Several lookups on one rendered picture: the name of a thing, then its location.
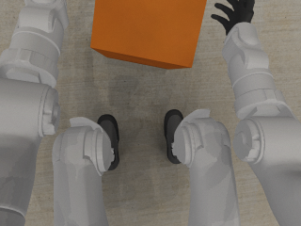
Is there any robot left forearm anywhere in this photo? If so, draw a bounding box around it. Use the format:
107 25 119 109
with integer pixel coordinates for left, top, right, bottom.
0 0 70 88

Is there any right robot foot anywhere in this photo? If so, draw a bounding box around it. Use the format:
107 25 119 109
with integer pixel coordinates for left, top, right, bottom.
164 109 183 164

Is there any robot right forearm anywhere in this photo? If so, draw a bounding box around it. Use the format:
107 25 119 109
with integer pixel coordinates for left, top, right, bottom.
221 22 301 123

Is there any left robot upper arm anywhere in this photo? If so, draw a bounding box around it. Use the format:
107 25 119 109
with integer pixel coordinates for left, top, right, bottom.
0 77 61 226

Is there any right robot shin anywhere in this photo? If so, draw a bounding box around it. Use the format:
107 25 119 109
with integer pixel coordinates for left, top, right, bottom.
171 108 231 162

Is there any right robot upper arm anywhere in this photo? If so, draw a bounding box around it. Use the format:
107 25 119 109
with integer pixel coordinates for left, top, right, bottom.
232 116 301 226

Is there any robot right hand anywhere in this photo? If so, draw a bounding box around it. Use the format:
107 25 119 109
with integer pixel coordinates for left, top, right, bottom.
211 0 255 36

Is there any carton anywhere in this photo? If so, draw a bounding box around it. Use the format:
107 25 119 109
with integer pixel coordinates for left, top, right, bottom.
90 0 207 70

